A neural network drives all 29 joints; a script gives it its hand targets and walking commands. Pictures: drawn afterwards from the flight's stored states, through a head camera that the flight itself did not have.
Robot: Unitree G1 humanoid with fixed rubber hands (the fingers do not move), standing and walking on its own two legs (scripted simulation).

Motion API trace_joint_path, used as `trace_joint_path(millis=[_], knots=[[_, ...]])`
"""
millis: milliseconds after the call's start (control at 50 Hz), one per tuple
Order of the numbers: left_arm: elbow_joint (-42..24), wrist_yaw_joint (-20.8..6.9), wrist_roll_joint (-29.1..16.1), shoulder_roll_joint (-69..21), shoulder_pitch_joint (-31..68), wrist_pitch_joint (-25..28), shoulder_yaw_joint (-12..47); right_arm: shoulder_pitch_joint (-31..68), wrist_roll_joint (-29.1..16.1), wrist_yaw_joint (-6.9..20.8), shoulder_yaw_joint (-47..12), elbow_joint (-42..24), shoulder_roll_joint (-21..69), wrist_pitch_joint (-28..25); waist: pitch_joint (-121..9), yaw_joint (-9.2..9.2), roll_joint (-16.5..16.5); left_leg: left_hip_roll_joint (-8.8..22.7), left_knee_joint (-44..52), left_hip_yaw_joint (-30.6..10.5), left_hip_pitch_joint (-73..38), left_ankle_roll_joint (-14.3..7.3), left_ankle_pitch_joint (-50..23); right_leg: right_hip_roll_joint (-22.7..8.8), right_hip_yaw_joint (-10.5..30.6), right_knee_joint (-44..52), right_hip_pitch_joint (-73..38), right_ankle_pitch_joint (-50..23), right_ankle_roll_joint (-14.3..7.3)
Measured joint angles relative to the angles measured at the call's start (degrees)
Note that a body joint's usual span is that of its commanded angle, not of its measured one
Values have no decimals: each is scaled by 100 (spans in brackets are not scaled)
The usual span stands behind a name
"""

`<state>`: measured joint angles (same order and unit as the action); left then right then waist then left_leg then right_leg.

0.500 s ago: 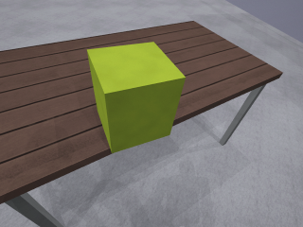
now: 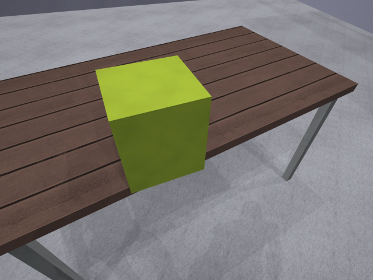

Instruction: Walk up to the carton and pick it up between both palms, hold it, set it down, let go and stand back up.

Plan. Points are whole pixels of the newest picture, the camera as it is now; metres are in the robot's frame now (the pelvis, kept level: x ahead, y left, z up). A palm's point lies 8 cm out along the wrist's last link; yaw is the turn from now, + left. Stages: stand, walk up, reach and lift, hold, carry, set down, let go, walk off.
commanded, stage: walk up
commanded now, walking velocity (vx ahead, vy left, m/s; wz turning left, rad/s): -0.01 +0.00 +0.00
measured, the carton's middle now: (154, 124) +0.49 +0.10 +0.08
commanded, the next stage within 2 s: none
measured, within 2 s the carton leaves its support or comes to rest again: neither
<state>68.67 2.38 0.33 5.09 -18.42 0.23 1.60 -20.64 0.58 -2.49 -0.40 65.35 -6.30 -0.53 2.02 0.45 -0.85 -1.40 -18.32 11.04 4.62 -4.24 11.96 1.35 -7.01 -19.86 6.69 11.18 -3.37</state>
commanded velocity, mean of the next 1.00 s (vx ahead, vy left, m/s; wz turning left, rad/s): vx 0.09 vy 0.02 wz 0.25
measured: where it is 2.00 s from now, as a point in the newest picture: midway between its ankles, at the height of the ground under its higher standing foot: outside the picture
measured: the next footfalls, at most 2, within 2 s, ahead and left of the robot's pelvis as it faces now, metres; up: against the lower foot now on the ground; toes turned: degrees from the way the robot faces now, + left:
right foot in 0.72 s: +0.18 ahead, -0.22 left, +0.00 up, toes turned +7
left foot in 1.32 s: +0.10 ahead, +0.11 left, +0.00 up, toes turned +18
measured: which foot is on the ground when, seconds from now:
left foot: down 0.00-0.74, up 0.76-1.00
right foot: down 0.00-0.30, up 0.32-0.70, down 0.72-1.00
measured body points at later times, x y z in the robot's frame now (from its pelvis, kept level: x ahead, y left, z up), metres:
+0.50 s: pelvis +0.03 -0.03 +0.01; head +0.03 -0.02 +0.46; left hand +0.02 +0.21 -0.15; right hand -0.08 -0.24 -0.14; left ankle -0.01 +0.06 -0.75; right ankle +0.04 -0.18 -0.68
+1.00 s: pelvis +0.12 -0.11 +0.01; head +0.17 -0.16 +0.45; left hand +0.05 +0.15 -0.10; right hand +0.26 -0.35 -0.16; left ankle +0.05 +0.08 -0.61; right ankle +0.14 -0.23 -0.75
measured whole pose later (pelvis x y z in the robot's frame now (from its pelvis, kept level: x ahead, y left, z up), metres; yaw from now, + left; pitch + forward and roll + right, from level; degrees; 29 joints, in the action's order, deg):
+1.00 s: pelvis +0.12 -0.11 +0.01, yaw +14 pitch +0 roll +7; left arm 56.5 4.0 0.5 12.0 -18.5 -0.1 -1.8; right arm -10.9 0.9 1.4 5.4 53.5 -17.6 3.3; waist 4.6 0.9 1.0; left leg -2.2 -69.4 -2.7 31.0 4.1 19.9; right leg -11.5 -3.9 -24.9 12.0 13.3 1.7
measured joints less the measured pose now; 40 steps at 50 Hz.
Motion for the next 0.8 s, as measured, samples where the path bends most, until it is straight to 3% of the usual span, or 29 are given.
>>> trace_joint_path(millis=[320, 380, 420, 480, 560, 640, 720, 760, 800], knots=[[82, 0, -11, -21, -240, 53, 70, -24, -8, 22, -63, 123, 162, 3, -40, -64, 109, 71, -181, -30, 140, 49, 110, 47, -27, -176, 130, 212, -31], [50, -71, 39, 174, -174, -59, -28, -352, 65, 71, -8, 35, 166, 5, -195, -349, 141, 109, -388, -363, 297, -55, 435, 32, -88, -1364, 582, 1509, 242], [-60, -108, 35, 268, -48, -66, -83, -571, 107, 55, 64, 84, 69, 50, -269, -453, 317, 228, -245, -615, 290, -79, 317, 25, -41, -2255, 1012, 1455, 415], [-315, -200, 25, 436, 220, 37, -196, -783, 138, 48, 132, 156, -47, 82, -252, -490, 443, 389, 151, -888, 184, 48, -72, -148, 220, -2961, 1567, 881, 679], [-617, -280, -40, 778, 503, 117, -253, -837, 144, 47, 119, 102, -84, 9, -174, -480, 196, 478, 306, -1064, 105, 321, -100, -438, 547, -2751, 1872, 264, 934], [-780, -307, -160, 917, 718, 88, -197, -709, 174, 14, 106, -167, -146, -121, -18, -566, 10, 534, 47, -1188, 131, 537, 154, -600, 563, -1766, 1652, 73, 1060], [-961, -217, -141, 882, 843, 62, -201, -563, 174, 75, 148, -412, -215, -179, 95, -647, -16, 604, -544, -1316, 324, 813, 618, -503, 427, -806, 1218, -218, 980], [-1020, -200, -76, 654, 915, 151, -193, -482, 124, 56, 212, -444, -368, -147, 164, -591, 327, 734, -1151, -1482, 549, 745, 983, -353, 215, -702, 1045, 169, 585], [-1158, -171, -44, 479, 958, 277, -163, -329, 42, 37, 291, -453, -477, -41, 220, -447, 388, 423, -2301, -1399, 981, 731, 1554, -526, 198, -864, 1035, 251, 412]])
